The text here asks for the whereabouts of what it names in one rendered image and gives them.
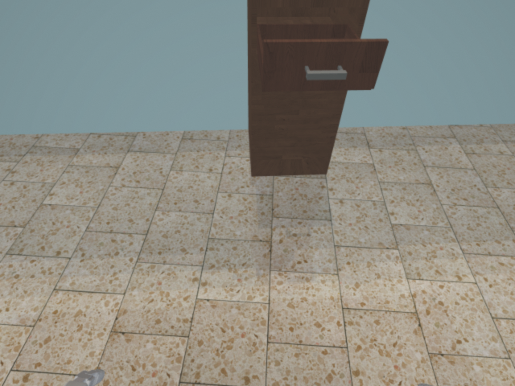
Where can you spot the left robot hand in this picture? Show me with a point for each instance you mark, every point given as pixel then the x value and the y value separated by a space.
pixel 86 378

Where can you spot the handle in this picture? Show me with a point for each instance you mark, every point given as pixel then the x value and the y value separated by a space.
pixel 339 74

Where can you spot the drawer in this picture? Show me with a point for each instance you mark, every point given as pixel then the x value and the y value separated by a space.
pixel 283 51

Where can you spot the cabinet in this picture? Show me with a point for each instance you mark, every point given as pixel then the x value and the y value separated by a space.
pixel 293 133

